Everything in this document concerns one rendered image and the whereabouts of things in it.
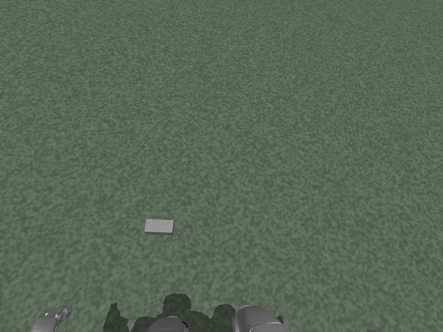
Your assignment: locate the small box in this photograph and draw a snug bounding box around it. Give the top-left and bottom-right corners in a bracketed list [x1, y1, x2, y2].
[145, 219, 174, 235]

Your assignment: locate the left robot hand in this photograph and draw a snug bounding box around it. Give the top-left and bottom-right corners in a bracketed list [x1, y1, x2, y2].
[30, 306, 73, 332]

